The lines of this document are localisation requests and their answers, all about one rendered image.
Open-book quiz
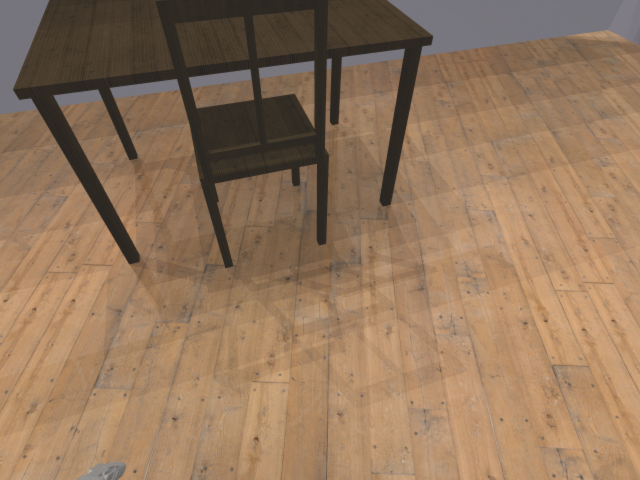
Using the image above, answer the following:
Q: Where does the table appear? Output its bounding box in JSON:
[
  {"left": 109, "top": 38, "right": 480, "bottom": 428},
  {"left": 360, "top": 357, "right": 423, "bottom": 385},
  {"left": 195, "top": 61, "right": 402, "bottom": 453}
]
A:
[{"left": 13, "top": 0, "right": 433, "bottom": 264}]

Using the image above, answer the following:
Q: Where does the chair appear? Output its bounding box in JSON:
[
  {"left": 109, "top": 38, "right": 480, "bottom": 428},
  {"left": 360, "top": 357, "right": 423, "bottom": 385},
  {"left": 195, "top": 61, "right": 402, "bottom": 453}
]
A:
[{"left": 155, "top": 0, "right": 329, "bottom": 268}]

